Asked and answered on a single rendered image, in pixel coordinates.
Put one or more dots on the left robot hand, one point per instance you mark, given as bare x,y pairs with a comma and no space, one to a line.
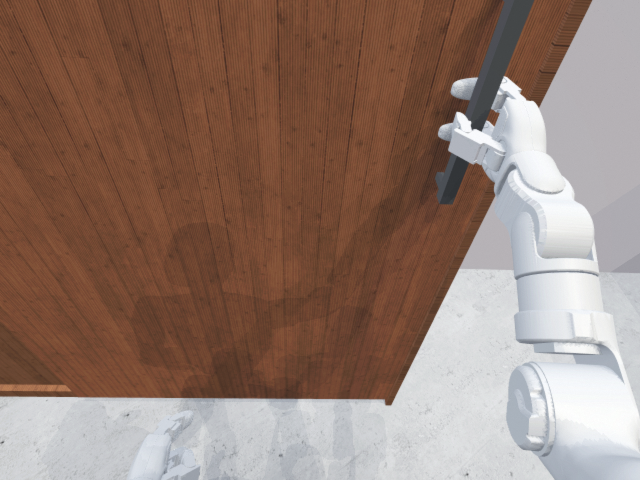
155,461

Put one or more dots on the handle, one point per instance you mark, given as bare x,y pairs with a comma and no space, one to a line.
504,40

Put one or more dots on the wardrobe door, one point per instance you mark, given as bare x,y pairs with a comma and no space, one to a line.
18,365
235,198

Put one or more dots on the right robot hand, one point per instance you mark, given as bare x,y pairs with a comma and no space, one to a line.
519,127

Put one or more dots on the robot right forearm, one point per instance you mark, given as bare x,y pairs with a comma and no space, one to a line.
555,265

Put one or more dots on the robot right upper arm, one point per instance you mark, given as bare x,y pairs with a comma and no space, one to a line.
579,419

